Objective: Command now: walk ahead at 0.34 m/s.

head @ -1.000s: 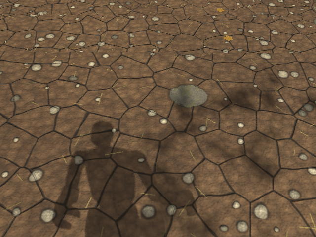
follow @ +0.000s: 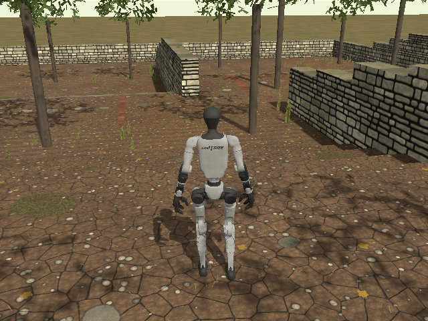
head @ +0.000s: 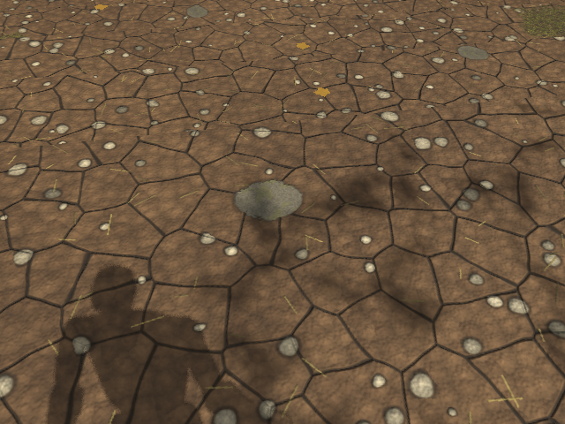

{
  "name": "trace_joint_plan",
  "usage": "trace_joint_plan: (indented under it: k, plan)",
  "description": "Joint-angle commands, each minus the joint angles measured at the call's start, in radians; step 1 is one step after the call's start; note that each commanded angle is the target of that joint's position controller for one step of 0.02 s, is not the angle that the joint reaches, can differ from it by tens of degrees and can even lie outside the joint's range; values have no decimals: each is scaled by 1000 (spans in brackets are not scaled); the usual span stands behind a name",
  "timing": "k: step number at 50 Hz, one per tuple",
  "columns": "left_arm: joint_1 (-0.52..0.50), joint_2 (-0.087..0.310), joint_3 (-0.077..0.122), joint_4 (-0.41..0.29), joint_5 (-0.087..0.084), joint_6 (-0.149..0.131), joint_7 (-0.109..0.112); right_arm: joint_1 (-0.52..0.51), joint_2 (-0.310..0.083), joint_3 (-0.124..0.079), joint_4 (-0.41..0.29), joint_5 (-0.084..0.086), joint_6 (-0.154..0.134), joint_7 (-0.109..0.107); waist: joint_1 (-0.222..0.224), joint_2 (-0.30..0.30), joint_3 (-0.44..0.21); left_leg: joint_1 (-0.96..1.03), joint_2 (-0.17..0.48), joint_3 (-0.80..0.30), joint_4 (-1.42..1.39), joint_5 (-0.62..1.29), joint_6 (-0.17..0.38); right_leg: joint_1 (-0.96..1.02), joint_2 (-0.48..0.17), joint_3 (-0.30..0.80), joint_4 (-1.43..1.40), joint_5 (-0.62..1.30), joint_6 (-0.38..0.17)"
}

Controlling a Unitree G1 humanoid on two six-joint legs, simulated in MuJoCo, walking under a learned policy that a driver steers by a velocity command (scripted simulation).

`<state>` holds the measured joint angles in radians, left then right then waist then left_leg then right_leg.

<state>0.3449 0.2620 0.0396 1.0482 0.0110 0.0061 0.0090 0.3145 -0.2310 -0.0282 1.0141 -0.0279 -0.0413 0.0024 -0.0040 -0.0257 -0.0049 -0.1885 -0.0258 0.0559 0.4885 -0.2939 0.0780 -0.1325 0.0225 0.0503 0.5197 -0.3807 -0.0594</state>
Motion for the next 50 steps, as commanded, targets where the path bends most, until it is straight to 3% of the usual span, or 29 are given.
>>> trace_joint_plan:
  k: [1,2,3,5,7,11,14,16,18,19,20,21,22,23,24,25,26,28,30,34,37,38,39,41,44,50]
  plan:
    - [-239,76,7,-154,25,-44,-11,313,-207,-52,70,5,-17,-8,-131,223,151,308,407,-684,-412,-478,156,-627,25,-50,376,-150,-36]
    - [-217,88,11,-141,30,-49,-19,223,-160,-40,44,3,-18,-5,-67,114,186,239,386,-627,-400,-440,157,-621,-28,-5,462,-62,-46]
    - [-174,68,7,-117,21,-57,-30,153,-130,-32,19,5,-26,-3,-27,90,180,207,338,-538,-404,-349,133,-594,-55,-3,484,16,-45]
    - [-156,62,9,-100,25,-63,-44,117,-99,-21,8,11,-44,-5,-3,94,143,217,268,-384,-413,-114,100,-560,-85,-31,486,123,-25]
    - [-175,51,8,-105,29,-54,-49,170,-77,-13,34,13,-55,-6,-9,103,116,246,233,-282,-390,120,94,-570,-84,-67,497,174,-4]
    - [-286,8,-7,-148,21,-43,-38,224,-51,6,65,10,-54,-13,-20,108,132,214,192,-132,-304,697,88,-557,-51,-142,384,206,37]
    - [-354,-27,-27,-170,6,-43,-26,226,-48,17,76,6,-45,-22,-36,150,125,145,152,-63,-243,886,60,-395,1,-193,169,272,32]
    - [-308,-6,-26,-156,0,-46,-14,218,-64,17,83,7,-44,-25,-21,176,89,153,164,-72,-180,973,48,-284,29,-189,104,312,5]
    - [-150,35,-10,-100,2,-56,0,168,-75,14,75,15,-46,-31,48,169,24,183,179,-94,-39,1032,31,-146,48,-155,39,334,-35]
    - [-45,46,-2,-64,9,-68,6,135,-85,11,72,26,-44,-30,105,139,-12,170,163,-80,91,957,15,-31,37,-145,-75,444,-51]
    - [50,96,11,-35,27,-83,12,151,-74,14,64,36,-48,-28,125,84,-81,59,124,-70,255,690,-6,159,-76,-55,-77,703,-69]
    - [129,172,27,-25,45,-85,8,274,14,29,63,56,-39,-33,82,-122,-236,-132,0,-9,603,-91,-32,407,-385,234,27,1262,-202]
    - [105,142,22,-34,-7,-72,-1,358,-11,14,107,65,-15,-39,54,-105,-363,-157,-53,-105,764,-329,-37,389,-460,391,-32,1264,-322]
    - [-22,104,16,-65,-28,-63,-3,287,-40,5,99,26,0,-38,26,-37,-230,-180,-8,-125,787,-277,-42,214,-416,330,-121,967,-316]
    - [-116,42,-3,-82,-23,-60,2,183,-27,4,76,0,5,-31,15,-22,-84,-211,14,-116,748,-226,-44,66,-362,266,-193,773,-283]
    - [-141,-1,-18,-78,-14,-61,9,135,-14,3,67,-9,11,-26,-5,-6,-14,-181,43,-123,669,-187,-49,-42,-316,194,-241,720,-241]
    - [-147,-19,-27,-68,-8,-62,18,130,1,4,66,-12,24,-22,-29,-23,11,-118,60,-120,583,-167,-55,-123,-271,125,-266,690,-205]
    - [-126,-18,-32,-47,8,-66,20,169,41,14,94,-5,47,-24,-53,-35,-10,-21,43,-86,452,-156,-63,-171,-222,52,-262,686,-164]
    - [-99,11,-30,-38,13,-68,19,149,43,17,100,2,64,-35,-46,-47,-26,-10,34,-69,325,-176,-68,-156,-217,53,-269,568,-157]
    - [-93,39,-23,-34,5,-42,18,70,22,17,96,5,81,-40,-24,-74,-4,27,35,-48,167,-59,-62,-214,-210,103,-335,69,-128]
    - [-95,24,-26,-31,-7,-23,21,66,28,25,108,-5,70,-38,-36,-21,63,115,54,-63,-20,60,-45,-314,-191,113,-346,-146,-59]
    - [-75,16,-26,-25,-7,-21,21,67,16,27,104,-10,60,-40,-29,8,88,112,97,-116,-98,65,-38,-317,-175,110,-331,-154,-27]
    - [-38,0,-24,-20,-13,-14,19,41,-13,24,101,-1,51,-41,11,68,131,5,121,-170,-132,-6,-26,-274,-120,66,-319,-86,-4]
    - [-12,-20,-28,0,-5,-13,17,22,14,32,107,15,33,-39,28,117,116,-116,128,-182,-193,-36,-32,-84,-94,24,-237,109,-2]
    - [13,-18,-28,23,1,-19,18,20,16,32,107,22,19,-44,36,83,75,-90,122,-169,-202,39,-37,-14,-103,22,-210,198,-9]
    - [8,-41,-35,50,-2,-25,25,59,24,32,120,19,20,-45,19,38,76,-35,121,-158,-188,107,-26,-31,-107,17,-211,236,-3]
